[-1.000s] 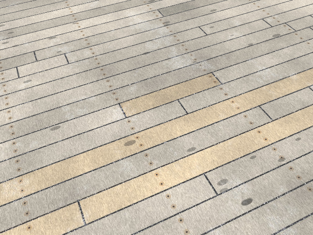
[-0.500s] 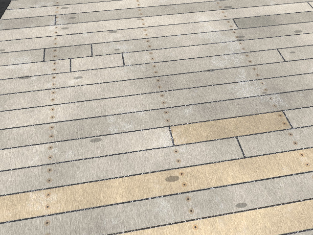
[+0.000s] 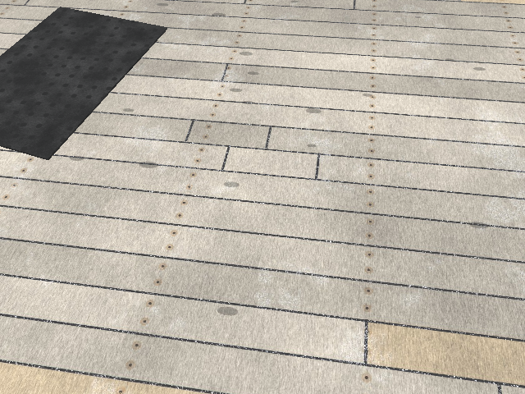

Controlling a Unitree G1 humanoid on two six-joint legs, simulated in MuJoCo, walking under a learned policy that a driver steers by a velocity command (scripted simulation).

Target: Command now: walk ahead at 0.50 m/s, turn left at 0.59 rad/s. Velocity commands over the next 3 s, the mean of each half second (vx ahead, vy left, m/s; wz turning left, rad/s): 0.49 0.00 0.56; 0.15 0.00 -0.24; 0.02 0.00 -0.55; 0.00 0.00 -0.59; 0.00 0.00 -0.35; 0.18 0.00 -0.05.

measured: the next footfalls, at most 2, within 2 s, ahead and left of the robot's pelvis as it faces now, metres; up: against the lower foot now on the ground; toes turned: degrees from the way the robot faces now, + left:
left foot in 0.36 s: +0.33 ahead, +0.17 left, +0.00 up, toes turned +15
right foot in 0.84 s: +0.56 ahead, +0.02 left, +0.00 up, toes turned +10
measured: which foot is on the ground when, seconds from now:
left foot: up 0.00-0.34, down 0.36-0.86, up 0.88-1.00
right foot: down 0.00-0.36, up 0.38-0.82, down 0.84-1.00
